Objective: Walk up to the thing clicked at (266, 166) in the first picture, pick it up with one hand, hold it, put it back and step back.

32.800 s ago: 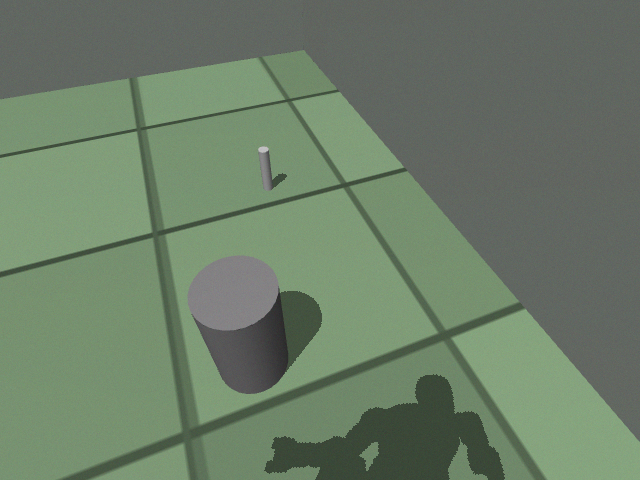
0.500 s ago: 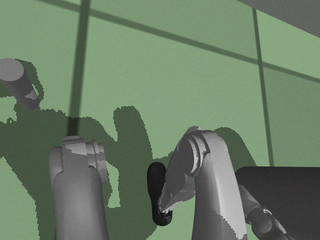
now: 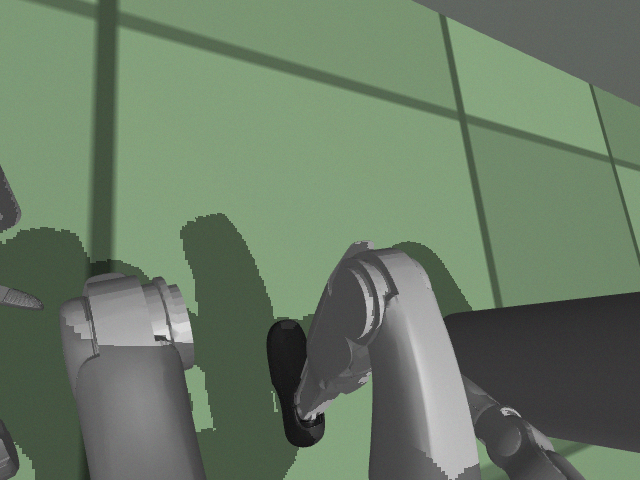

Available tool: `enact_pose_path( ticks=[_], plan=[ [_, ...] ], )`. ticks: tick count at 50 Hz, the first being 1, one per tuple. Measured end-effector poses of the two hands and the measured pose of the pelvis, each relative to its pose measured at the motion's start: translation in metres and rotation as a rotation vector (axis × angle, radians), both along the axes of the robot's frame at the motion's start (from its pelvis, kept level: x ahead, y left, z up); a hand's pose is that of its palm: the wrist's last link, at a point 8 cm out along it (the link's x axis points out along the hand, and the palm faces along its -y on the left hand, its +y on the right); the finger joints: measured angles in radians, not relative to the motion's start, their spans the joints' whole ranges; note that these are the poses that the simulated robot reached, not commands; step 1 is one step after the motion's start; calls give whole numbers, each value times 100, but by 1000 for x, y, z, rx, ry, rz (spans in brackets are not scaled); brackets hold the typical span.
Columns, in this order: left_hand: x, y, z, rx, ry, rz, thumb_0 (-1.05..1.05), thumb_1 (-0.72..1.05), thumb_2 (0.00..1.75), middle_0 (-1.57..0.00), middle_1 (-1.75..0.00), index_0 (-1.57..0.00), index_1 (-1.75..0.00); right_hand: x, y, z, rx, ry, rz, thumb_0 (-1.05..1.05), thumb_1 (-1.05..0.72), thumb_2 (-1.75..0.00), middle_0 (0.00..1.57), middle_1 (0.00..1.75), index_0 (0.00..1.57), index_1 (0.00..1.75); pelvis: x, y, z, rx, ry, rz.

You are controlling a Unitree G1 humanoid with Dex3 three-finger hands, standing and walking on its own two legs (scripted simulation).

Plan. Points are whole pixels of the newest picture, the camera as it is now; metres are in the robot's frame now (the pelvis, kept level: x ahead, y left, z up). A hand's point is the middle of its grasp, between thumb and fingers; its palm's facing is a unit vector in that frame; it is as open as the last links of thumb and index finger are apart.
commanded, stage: close in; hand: left
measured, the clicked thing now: out of the picture +0.45 +0.29 -0.18
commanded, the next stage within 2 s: rest palm in 0.28 s
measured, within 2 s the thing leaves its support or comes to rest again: leaves its support in 1.50 s
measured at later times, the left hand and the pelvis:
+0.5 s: hand out of the picture +0.41 +0.27 -0.17, palm faces +0.34 -0.94 -0.01, open 17.1 cm; pelvis +0.00 +0.00 +0.00, yaw -1 degrees
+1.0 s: hand out of the picture +0.43 +0.28 -0.17, palm faces +0.36 -0.93 -0.02, open 7.9 cm; pelvis +0.00 +0.00 +0.00, yaw -2 degrees
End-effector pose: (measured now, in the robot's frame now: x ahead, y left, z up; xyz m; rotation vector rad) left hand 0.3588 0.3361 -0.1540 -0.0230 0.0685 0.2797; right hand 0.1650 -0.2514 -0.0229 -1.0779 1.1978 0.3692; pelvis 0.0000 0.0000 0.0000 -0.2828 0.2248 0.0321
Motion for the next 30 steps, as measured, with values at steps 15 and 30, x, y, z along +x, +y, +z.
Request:
enact_pose_path(
  ticks=[15,30],
  plan=[
    [12,-14,-9,19,-11,43,-1,-59,8,-7,-9,-6,-9,-2,4,-2,-21,40,19,0,-93,-90,21,30,20,30,0,0,-1,-14,-13,-12],
    [21,-16,-16,26,-16,76,-1,-37,23,-20,-20,-18,-20,-4,6,-1,-43,68,16,0,-91,-90,21,30,20,30,1,2,0,-26,-10,-22]
  ],
)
